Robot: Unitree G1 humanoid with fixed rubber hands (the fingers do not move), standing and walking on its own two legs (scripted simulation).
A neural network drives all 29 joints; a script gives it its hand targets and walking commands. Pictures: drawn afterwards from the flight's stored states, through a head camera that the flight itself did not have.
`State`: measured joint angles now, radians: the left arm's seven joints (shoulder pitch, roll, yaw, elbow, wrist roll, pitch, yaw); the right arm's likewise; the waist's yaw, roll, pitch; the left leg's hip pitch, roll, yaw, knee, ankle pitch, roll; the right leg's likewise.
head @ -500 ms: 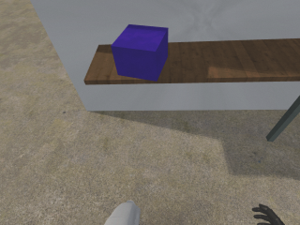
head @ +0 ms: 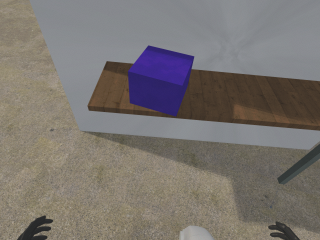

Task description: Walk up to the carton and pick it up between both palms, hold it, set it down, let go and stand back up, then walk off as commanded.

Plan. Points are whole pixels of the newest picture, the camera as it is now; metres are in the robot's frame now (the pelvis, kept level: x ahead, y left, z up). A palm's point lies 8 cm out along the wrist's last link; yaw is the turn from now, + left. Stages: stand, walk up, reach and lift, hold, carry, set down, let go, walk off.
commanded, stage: walk up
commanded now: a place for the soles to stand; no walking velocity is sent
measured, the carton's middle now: (161, 79) +0.72 +0.00 -0.03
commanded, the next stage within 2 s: none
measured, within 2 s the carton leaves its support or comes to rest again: neither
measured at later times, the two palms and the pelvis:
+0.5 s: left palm (63, 191) +0.23 +0.26 -0.05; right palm (282, 196) +0.25 -0.37 -0.09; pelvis +0.16 -0.07 +0.00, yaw +0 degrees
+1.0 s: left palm (68, 164) +0.33 +0.29 -0.08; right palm (265, 166) +0.35 -0.35 -0.08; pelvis +0.24 -0.04 -0.02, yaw +1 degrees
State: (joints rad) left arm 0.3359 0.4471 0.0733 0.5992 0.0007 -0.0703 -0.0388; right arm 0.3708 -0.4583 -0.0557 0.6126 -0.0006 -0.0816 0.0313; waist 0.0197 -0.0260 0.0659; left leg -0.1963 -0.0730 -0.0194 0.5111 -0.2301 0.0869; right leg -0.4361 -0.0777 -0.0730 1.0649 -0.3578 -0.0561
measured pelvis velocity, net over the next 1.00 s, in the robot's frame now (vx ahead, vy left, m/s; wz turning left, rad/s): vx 0.24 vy -0.04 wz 0.02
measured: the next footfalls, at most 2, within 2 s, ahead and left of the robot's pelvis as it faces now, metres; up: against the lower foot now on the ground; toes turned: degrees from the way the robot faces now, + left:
right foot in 0.32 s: +0.24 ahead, -0.17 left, +0.00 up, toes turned -7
left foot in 0.76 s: +0.33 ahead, +0.09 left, +0.00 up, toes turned +0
